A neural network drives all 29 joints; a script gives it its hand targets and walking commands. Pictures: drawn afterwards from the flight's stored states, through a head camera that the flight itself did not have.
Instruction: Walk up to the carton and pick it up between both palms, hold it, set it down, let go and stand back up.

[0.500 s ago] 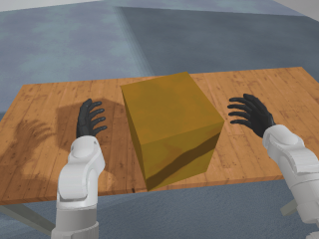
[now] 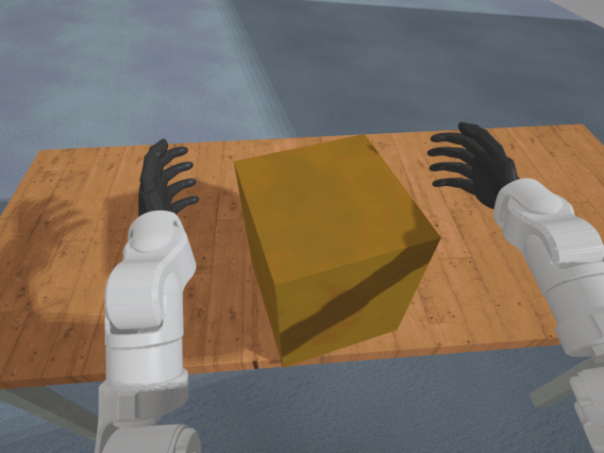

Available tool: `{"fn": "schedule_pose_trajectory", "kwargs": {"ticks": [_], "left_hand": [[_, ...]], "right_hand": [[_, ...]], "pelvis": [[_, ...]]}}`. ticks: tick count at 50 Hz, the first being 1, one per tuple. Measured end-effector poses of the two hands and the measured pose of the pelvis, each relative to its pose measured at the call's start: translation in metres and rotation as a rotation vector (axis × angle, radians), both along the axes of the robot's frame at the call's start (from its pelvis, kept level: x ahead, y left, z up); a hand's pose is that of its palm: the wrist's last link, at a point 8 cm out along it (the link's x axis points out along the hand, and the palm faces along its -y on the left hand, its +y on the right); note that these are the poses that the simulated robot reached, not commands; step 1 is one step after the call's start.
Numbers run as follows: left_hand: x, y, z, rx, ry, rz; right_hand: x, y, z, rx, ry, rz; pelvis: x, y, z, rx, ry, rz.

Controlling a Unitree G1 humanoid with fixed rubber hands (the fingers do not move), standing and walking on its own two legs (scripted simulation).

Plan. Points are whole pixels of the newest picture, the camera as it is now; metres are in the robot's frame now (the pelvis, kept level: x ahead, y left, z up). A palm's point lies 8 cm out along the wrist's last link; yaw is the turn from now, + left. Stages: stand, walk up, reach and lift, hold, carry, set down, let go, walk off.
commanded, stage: reach and lift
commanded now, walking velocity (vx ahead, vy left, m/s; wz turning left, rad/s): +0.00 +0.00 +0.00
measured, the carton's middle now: (323, 253) +0.40 -0.01 +0.01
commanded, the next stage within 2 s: none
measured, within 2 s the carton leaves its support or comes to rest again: neither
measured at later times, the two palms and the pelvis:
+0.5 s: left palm (161, 192) +0.39 +0.18 +0.17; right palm (467, 159) +0.43 -0.19 +0.17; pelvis +0.01 +0.00 +0.00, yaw +1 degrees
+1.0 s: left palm (184, 245) +0.38 +0.18 +0.07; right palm (446, 204) +0.43 -0.19 +0.09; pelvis +0.00 -0.01 +0.00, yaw +2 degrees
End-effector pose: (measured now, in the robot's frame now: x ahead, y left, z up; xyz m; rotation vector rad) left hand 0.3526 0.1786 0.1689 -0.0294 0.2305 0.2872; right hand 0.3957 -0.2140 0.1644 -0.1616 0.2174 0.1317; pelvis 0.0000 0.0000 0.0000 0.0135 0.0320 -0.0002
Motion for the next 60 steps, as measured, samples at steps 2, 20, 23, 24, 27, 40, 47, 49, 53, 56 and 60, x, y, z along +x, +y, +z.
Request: {"fn": "schedule_pose_trajectory", "kwargs": {"ticks": [2, 20, 23, 24, 27, 40, 47, 49, 53, 56, 60], "left_hand": [[0.003, 0.002, 0.002, 0.003, -0.003, 0.002], [0.032, 0.002, 0.014, 0.014, 0.017, 0.002], [0.033, 0.004, 0.004, 0.022, 0.046, 0.012], [0.033, 0.005, 0.002, 0.022, 0.051, 0.014], [0.032, 0.007, -0.005, 0.021, 0.047, 0.021], [0.023, 0.011, -0.056, 0.018, 0.103, 0.045], [0.025, 0.005, -0.084, 0.006, 0.094, 0.046], [0.026, 0.003, -0.093, 0.002, 0.096, 0.045], [0.030, -0.001, -0.105, -0.010, 0.079, 0.048], [0.033, -0.003, -0.111, -0.014, 0.060, 0.051], [0.035, -0.003, -0.117, -0.006, 0.058, 0.055]], "right_hand": [[0.005, 0.002, 0.002, 0.001, 0.004, 0.001], [0.038, 0.019, 0.019, 0.016, 0.015, 0.009], [0.039, 0.019, 0.009, 0.024, 0.042, 0.001], [0.038, 0.020, 0.006, 0.029, 0.050, 0.000], [0.038, 0.024, 0.001, 0.042, 0.050, 0.006], [0.032, 0.028, -0.037, 0.130, 0.078, -0.020], [0.030, 0.027, -0.060, 0.162, 0.074, -0.034], [0.031, 0.027, -0.068, 0.167, 0.079, -0.038], [0.036, 0.029, -0.078, 0.174, 0.065, -0.029], [0.040, 0.034, -0.082, 0.169, 0.049, -0.006], [0.045, 0.041, -0.088, 0.167, 0.048, 0.017]], "pelvis": [[0.001, 0.000, 0.000, -0.001, 0.002, 0.001], [0.005, -0.001, 0.001, -0.007, 0.017, 0.019], [0.005, -0.001, 0.001, -0.007, 0.018, 0.020], [0.005, -0.001, 0.001, -0.007, 0.018, 0.020], [0.005, -0.001, 0.001, -0.007, 0.018, 0.020], [0.004, -0.005, 0.001, -0.007, 0.021, 0.030], [0.003, -0.008, 0.000, -0.006, 0.047, 0.033], [0.004, -0.009, 0.000, -0.005, 0.066, 0.033], [0.005, -0.011, -0.001, -0.005, 0.112, 0.032], [0.006, -0.013, -0.002, -0.004, 0.140, 0.031], [0.009, -0.015, -0.002, -0.004, 0.159, 0.030]]}}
